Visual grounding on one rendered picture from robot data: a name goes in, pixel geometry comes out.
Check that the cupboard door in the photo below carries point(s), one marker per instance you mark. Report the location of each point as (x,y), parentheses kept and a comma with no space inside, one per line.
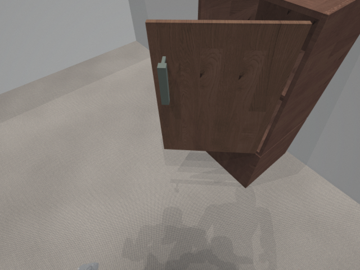
(225,79)

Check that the handle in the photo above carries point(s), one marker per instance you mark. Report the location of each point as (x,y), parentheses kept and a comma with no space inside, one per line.
(163,81)

